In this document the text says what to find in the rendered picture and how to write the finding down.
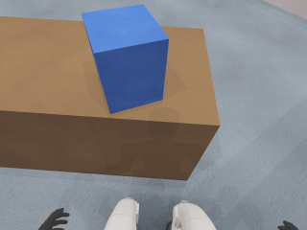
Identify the robot thigh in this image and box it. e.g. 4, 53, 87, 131
104, 198, 139, 230
173, 202, 217, 230

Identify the robot left hand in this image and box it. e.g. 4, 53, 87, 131
38, 208, 70, 230

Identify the carton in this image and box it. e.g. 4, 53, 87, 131
82, 4, 169, 114

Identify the right robot thigh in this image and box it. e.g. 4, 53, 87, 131
173, 202, 217, 230

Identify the pedestal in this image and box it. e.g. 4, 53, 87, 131
0, 16, 221, 181

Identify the robot right hand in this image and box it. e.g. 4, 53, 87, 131
277, 220, 298, 230

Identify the left robot thigh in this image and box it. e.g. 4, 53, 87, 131
104, 198, 139, 230

